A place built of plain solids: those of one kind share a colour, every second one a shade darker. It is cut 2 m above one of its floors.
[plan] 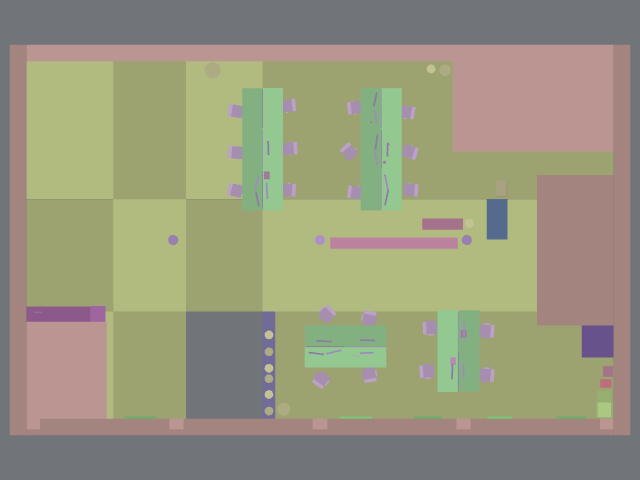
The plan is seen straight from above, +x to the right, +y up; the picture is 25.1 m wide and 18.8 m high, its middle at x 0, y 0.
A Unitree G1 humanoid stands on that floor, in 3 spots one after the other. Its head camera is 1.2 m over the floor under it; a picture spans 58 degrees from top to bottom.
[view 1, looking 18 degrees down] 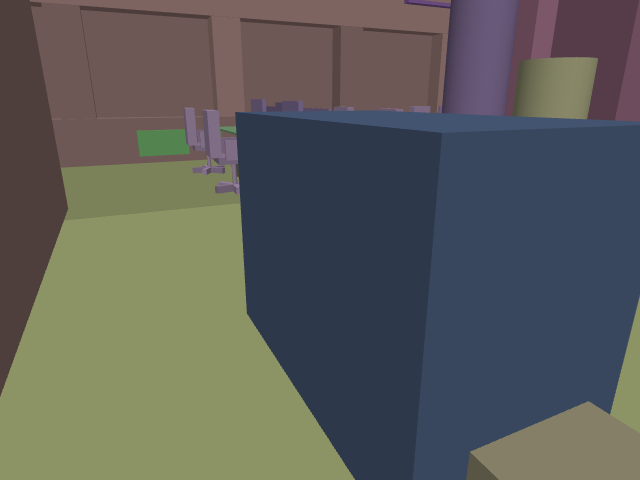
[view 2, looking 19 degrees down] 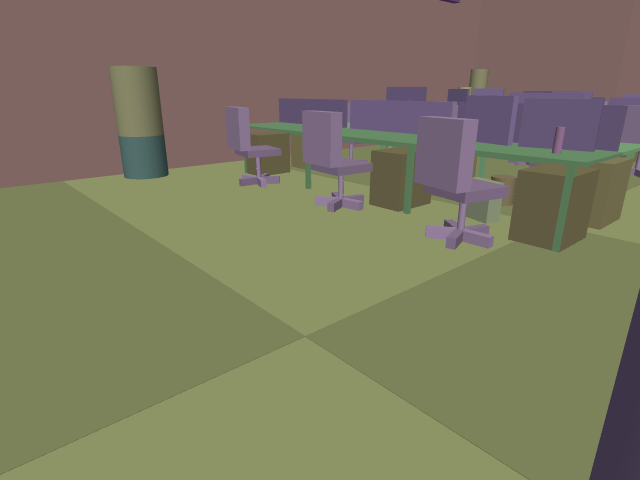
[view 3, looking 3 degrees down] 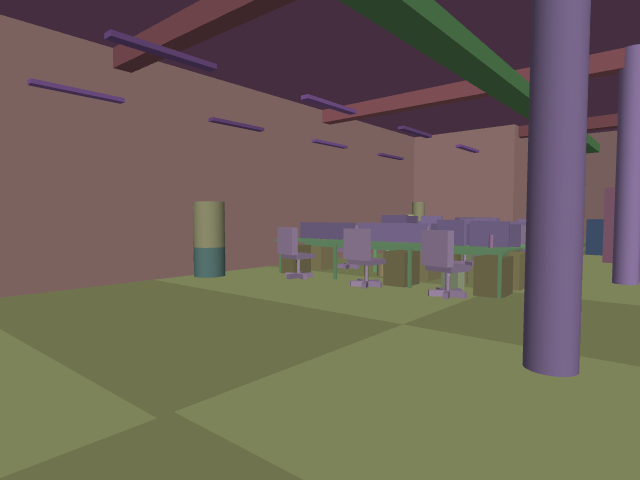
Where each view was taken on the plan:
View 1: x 7.92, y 2.27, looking -115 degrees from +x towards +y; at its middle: stack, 1.43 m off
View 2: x -6.47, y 0.07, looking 49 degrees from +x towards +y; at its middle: floor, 3.68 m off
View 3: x -9.53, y -0.78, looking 40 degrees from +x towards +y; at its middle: desk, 9.08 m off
